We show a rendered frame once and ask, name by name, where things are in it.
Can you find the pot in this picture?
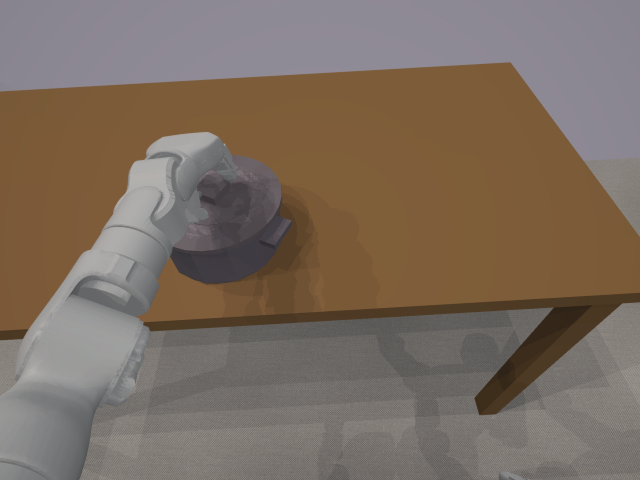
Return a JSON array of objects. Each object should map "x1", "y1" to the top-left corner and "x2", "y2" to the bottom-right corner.
[{"x1": 170, "y1": 211, "x2": 292, "y2": 284}]

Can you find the left robot hand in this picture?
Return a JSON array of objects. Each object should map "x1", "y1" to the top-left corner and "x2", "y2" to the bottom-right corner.
[{"x1": 146, "y1": 132, "x2": 237, "y2": 224}]

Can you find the lid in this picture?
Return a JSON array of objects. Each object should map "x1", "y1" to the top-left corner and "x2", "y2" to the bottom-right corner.
[{"x1": 172, "y1": 155, "x2": 282, "y2": 255}]

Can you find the table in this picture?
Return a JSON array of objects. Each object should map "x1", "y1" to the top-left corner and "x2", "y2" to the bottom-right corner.
[{"x1": 0, "y1": 62, "x2": 640, "y2": 415}]

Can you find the knob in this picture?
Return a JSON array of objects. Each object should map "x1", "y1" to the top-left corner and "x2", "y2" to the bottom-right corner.
[{"x1": 197, "y1": 174, "x2": 231, "y2": 205}]

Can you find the robot left upper arm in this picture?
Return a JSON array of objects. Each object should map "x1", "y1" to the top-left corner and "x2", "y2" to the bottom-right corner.
[{"x1": 0, "y1": 294, "x2": 151, "y2": 480}]

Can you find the left robot forearm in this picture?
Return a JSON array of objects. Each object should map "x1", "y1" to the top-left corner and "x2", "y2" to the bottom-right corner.
[{"x1": 15, "y1": 148, "x2": 199, "y2": 381}]

